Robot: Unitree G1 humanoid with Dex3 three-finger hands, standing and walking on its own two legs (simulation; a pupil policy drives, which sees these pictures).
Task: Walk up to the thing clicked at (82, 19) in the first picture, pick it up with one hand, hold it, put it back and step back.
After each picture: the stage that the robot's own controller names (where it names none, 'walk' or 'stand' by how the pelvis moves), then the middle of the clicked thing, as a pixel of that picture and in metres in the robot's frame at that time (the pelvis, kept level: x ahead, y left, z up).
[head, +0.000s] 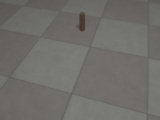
stand; (82, 22) +1.77 +0.10 -0.65
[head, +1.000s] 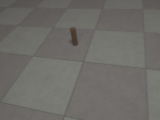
walk; (74, 36) +1.62 +0.31 -0.63
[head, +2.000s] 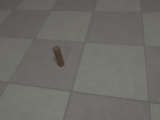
walk; (58, 56) +1.08 +0.40 -0.64
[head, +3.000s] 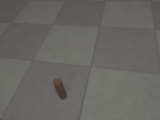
walk; (60, 89) +0.70 +0.33 -0.65
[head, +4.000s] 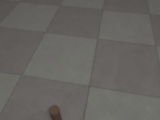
walk; (56, 117) +0.45 +0.25 -0.62
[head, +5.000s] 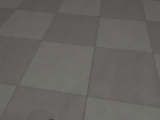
stand; out of the picture +0.39 +0.25 -0.65
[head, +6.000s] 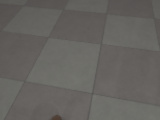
stand; out of the picture +0.41 +0.23 -0.66
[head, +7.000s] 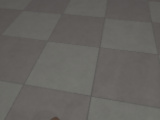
stand; out of the picture +0.42 +0.23 -0.66
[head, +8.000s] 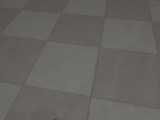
stand; out of the picture +0.39 +0.23 -0.66
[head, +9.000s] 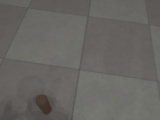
go down; (44, 105) +0.42 +0.25 -0.58
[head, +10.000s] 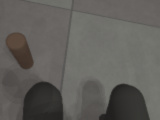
go down; (22, 53) +0.46 +0.29 -0.24
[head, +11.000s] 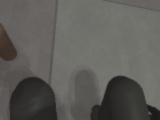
close in; (1, 44) +0.45 +0.30 -0.21
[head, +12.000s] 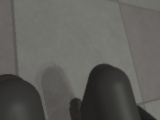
close; out of the picture +0.44 +0.33 -0.15
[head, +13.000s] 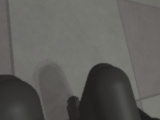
lift; out of the picture +0.42 +0.33 -0.15
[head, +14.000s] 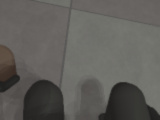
lift; (2, 68) +0.33 +0.28 -0.05
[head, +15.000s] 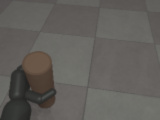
hold; (42, 85) +0.32 +0.16 +0.07
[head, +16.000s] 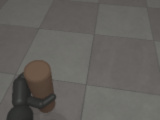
hold; (42, 90) +0.32 +0.17 +0.02
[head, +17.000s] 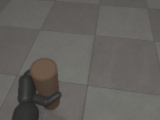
crouch; (48, 88) +0.32 +0.15 +0.03
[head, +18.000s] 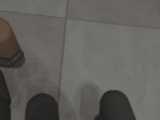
crouch; (8, 48) +0.44 +0.24 -0.06
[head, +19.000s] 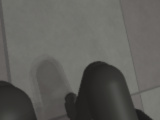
lower; out of the picture +0.44 +0.33 -0.17
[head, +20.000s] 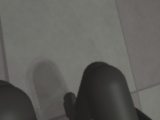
lower; out of the picture +0.44 +0.34 -0.16
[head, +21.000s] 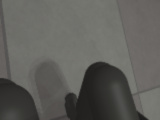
lower; out of the picture +0.44 +0.33 -0.16
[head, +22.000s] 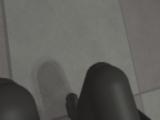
lower; out of the picture +0.43 +0.33 -0.16
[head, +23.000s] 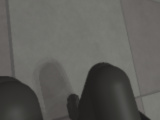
loosen; out of the picture +0.43 +0.31 -0.16
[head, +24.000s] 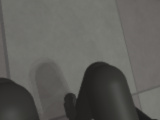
withdraw; out of the picture +0.42 +0.33 -0.16
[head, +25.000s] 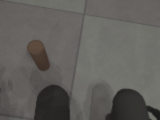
walk; (40, 57) +0.48 +0.25 -0.31
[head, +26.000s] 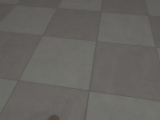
stand; out of the picture +0.41 +0.21 -0.59
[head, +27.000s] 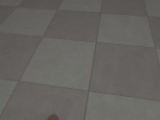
stand; out of the picture +0.42 +0.23 -0.60
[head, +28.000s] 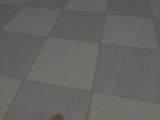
stand; out of the picture +0.41 +0.22 -0.63
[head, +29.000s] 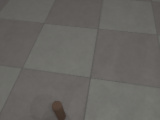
walk; (59, 111) +0.44 +0.22 -0.64
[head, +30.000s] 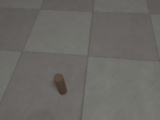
walk; (60, 85) +0.61 +0.25 -0.62
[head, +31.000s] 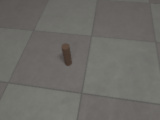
walk; (67, 55) +0.92 +0.23 -0.63
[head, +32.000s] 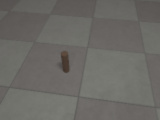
stand; (65, 62) +1.05 +0.24 -0.64
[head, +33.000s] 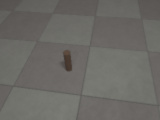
stand; (67, 61) +1.06 +0.23 -0.66
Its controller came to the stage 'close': yes
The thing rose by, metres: 0.67
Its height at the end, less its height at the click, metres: +0.00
